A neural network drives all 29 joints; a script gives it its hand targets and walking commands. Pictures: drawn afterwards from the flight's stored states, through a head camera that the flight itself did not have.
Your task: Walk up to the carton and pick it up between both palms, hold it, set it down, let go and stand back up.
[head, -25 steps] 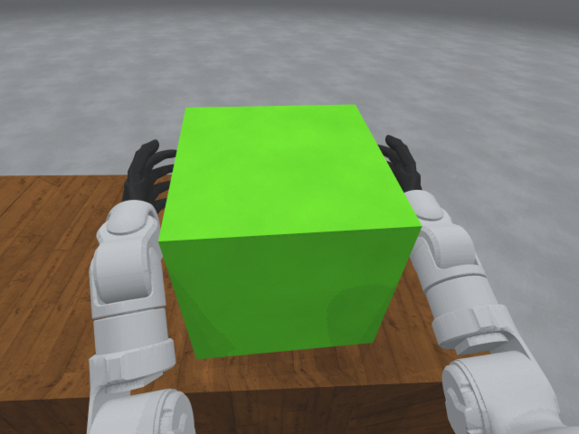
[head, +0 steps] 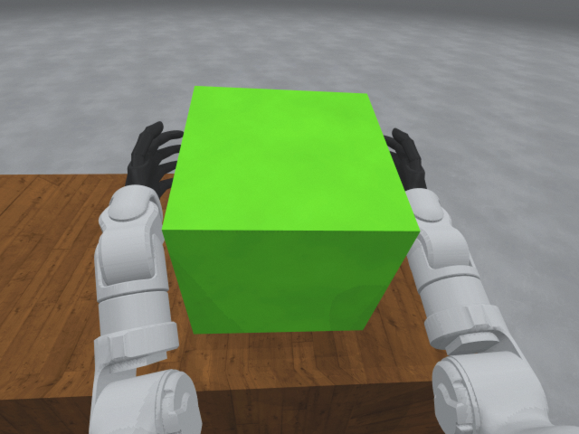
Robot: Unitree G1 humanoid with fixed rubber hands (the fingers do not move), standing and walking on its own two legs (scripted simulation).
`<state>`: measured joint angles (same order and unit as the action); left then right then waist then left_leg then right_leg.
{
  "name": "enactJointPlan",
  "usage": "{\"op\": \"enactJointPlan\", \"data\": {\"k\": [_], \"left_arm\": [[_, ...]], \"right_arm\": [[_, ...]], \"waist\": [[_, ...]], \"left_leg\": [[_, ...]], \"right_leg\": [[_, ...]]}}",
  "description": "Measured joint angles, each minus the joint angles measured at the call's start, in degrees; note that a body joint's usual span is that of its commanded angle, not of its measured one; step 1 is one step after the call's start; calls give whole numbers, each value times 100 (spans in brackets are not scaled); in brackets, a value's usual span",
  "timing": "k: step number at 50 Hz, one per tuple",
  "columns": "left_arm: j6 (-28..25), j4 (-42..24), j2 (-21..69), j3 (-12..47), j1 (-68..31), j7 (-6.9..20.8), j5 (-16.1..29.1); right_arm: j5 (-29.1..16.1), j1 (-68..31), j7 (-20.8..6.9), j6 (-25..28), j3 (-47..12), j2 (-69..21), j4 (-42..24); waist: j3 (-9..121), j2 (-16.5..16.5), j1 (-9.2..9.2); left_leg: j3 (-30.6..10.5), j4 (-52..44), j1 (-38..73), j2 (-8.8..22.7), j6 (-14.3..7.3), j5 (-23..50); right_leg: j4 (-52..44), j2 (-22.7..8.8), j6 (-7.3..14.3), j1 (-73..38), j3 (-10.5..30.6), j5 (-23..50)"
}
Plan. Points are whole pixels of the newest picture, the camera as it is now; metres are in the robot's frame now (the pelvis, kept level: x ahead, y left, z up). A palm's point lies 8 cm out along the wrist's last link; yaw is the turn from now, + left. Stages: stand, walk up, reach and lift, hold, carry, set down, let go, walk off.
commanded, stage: set down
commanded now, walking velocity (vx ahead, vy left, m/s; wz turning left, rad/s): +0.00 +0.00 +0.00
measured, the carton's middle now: (281, 212) +0.38 +0.00 +0.17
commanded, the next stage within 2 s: none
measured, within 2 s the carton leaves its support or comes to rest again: neither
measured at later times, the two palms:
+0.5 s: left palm (159, 213) +0.39 +0.17 +0.17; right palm (392, 223) +0.37 -0.17 +0.15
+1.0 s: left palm (162, 218) +0.41 +0.17 +0.15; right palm (385, 236) +0.37 -0.16 +0.12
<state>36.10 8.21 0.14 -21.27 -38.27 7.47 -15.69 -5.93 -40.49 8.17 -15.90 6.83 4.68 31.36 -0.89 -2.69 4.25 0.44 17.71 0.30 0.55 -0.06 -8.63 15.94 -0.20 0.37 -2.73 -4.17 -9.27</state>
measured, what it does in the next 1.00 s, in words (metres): stands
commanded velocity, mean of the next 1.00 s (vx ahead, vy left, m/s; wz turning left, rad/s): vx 0.00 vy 0.00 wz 0.00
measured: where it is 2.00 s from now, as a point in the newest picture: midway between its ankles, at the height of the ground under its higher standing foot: outside the picture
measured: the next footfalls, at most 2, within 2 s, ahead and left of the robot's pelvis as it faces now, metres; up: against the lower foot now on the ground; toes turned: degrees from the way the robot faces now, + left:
none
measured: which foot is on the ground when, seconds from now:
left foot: down 0.00-1.00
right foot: down 0.00-1.00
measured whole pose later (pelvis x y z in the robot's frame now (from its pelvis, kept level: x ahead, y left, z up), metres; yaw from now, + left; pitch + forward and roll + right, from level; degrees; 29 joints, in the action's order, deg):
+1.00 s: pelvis +0.02 +0.02 +0.00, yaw -1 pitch -7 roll -1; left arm 16.7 27.0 -1.9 -15.6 -36.4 6.5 -12.3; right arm 0.7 -30.4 9.2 1.2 11.9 1.1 37.4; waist -4.0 -3.4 2.4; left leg 1.5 19.1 -1.6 -0.3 -1.4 -10.8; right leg 13.6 -1.1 -1.3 -2.3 -3.3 -9.1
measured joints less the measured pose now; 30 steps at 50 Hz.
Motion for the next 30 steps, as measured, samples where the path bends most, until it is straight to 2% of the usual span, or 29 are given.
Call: {"op": "enactJointPlan", "data": {"k": [6,9,13,19,30], "left_arm": [[-708,411,49,-6,89,258,-150],[-846,477,71,97,239,253,-136],[-997,413,23,345,477,91,55],[-1225,359,-104,624,650,-137,293],[-1272,535,-87,634,587,-151,217]], "right_arm": [[478,422,-52,804,294,-259,206],[509,675,-37,1070,290,-298,288],[389,932,23,1342,171,-275,244],[195,1043,122,1510,-18,-176,100],[98,1022,150,1444,-73,-90,128]], "waist": [[-161,-63,-125],[-233,-86,-203],[-322,-98,-237],[-370,-154,-147],[-385,-210,-90]], "left_leg": [[14,-68,233,-39,-20,-29],[20,-35,227,-42,-25,-67],[-6,96,91,-26,-19,-139],[-39,211,-59,-16,-22,-212],[38,217,-23,-29,-65,-282]], "right_leg": [[16,-40,-17,-193,12,-74],[25,-44,-25,-199,16,-98],[2,-27,-32,-143,-9,-97],[-65,-13,-54,-87,-41,-77],[-148,-29,-103,-139,33,-70]]}}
